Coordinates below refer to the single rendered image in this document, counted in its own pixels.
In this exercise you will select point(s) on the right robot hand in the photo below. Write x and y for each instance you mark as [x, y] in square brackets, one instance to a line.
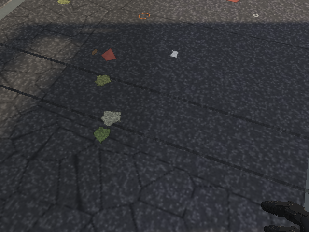
[290, 211]

